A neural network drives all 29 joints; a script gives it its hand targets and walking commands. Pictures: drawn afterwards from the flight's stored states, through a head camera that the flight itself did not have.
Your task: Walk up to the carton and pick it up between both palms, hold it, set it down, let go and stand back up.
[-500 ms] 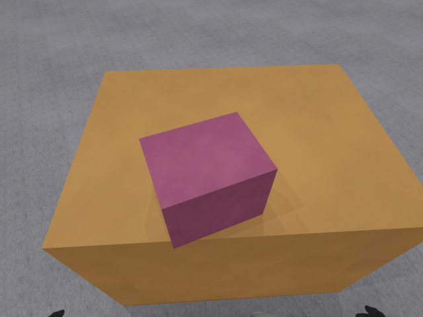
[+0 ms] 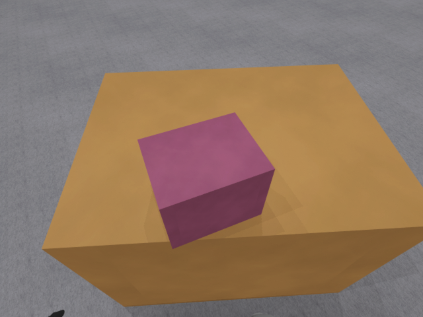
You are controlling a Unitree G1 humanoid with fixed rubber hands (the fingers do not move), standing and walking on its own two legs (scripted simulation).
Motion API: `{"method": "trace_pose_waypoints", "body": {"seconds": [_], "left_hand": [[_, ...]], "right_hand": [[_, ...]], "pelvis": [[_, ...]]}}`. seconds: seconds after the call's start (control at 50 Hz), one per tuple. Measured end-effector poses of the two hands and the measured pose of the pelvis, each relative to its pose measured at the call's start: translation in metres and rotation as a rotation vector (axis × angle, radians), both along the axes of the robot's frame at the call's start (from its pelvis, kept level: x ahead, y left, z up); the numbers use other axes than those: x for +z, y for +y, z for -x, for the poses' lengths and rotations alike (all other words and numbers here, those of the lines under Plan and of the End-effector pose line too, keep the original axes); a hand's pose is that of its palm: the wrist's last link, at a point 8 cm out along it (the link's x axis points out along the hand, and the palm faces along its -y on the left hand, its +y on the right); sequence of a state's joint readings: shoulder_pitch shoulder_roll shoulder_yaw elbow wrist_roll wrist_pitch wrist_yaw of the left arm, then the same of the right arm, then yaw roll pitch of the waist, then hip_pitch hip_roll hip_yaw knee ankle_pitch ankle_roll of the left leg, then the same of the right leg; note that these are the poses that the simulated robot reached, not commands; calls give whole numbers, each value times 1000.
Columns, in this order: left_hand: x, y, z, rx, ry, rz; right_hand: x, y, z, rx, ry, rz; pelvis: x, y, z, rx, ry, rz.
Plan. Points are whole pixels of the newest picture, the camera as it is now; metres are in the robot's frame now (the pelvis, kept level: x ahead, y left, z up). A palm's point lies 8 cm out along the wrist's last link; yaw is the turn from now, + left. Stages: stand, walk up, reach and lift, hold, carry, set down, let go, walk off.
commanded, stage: reach and lift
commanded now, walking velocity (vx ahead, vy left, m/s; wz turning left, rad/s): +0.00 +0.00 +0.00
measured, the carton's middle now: (204, 179) +0.40 +0.02 +0.01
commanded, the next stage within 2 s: none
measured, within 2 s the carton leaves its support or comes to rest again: neither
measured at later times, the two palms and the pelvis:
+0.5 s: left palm (78, 293) +0.18 +0.25 -0.05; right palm out of the picture +0.12 -0.34 -0.07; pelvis +0.00 -0.04 +0.02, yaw -1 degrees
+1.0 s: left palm (70, 303) +0.16 +0.24 -0.01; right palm out of the picture +0.14 -0.31 -0.04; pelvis -0.02 -0.06 +0.02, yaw -1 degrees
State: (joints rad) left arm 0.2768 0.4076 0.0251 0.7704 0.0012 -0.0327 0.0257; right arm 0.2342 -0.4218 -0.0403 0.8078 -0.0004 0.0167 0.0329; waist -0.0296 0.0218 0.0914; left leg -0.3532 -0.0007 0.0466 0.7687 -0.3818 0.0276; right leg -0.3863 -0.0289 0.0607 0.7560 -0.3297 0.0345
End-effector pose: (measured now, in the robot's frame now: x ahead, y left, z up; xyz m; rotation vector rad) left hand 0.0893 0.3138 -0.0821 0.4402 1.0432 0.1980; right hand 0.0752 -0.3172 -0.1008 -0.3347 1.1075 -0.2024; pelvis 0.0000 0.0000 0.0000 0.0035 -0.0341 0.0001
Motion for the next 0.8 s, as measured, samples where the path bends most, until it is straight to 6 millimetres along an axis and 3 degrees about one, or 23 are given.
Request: {"method": "trace_pose_waypoints", "body": {"seconds": [0.12,0.26,0.34,0.42,0.52,0.62,0.8], "left_hand": [[-9,8,-9,65,192,-45],[7,-8,-61,21,80,-49],[20,-26,-85,1,-12,-26],[30,-48,-97,-2,-72,7],[36,-69,-93,31,-110,38],[38,-77,-78,64,-134,37],[52,-79,-67,104,-239,47]], "right_hand": [[-10,4,-25,42,-106,-35],[-6,17,-63,93,-229,-84],[7,13,-67,86,-272,-94],[21,-3,-58,83,-281,-81],[30,-21,-43,96,-259,-73],[39,-29,-38,134,-285,-71],[53,-8,-53,176,-414,-115]], "pelvis": [[-6,3,9,-12,-23,23],[-6,-1,9,-13,-26,21],[0,-12,0,-14,-8,6],[9,-26,-5,-13,-7,-12],[17,-43,-3,-13,-10,-34],[20,-58,6,-13,-18,-54],[20,-66,17,-13,-34,-65]]}}
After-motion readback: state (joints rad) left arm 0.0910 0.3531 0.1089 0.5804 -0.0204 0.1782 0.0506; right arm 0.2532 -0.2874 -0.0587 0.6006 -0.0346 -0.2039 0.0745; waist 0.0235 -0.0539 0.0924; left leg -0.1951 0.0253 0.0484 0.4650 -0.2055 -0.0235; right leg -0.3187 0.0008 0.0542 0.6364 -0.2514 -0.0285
